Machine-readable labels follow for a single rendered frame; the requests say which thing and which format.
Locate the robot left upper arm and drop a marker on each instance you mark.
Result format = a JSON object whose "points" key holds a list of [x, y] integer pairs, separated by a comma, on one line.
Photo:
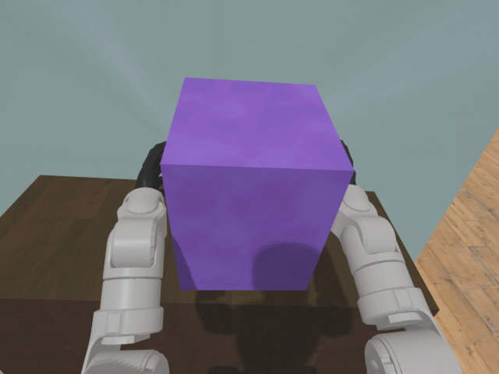
{"points": [[128, 362]]}

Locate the robot left forearm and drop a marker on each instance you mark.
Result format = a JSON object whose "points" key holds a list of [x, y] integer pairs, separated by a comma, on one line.
{"points": [[130, 300]]}

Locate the pedestal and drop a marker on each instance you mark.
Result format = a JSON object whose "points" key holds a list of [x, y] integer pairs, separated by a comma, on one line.
{"points": [[53, 242]]}

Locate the right robot hand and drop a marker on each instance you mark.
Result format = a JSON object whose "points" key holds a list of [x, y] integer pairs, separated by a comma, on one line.
{"points": [[353, 179]]}

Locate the robot right forearm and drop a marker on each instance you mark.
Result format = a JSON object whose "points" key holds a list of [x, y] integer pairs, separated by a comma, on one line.
{"points": [[387, 296]]}

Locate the robot right upper arm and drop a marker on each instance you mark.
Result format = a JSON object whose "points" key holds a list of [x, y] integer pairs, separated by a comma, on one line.
{"points": [[409, 352]]}

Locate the carton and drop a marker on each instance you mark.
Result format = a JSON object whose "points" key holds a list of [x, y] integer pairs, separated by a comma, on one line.
{"points": [[254, 174]]}

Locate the left robot hand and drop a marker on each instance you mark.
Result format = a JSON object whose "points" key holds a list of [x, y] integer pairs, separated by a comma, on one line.
{"points": [[148, 176]]}

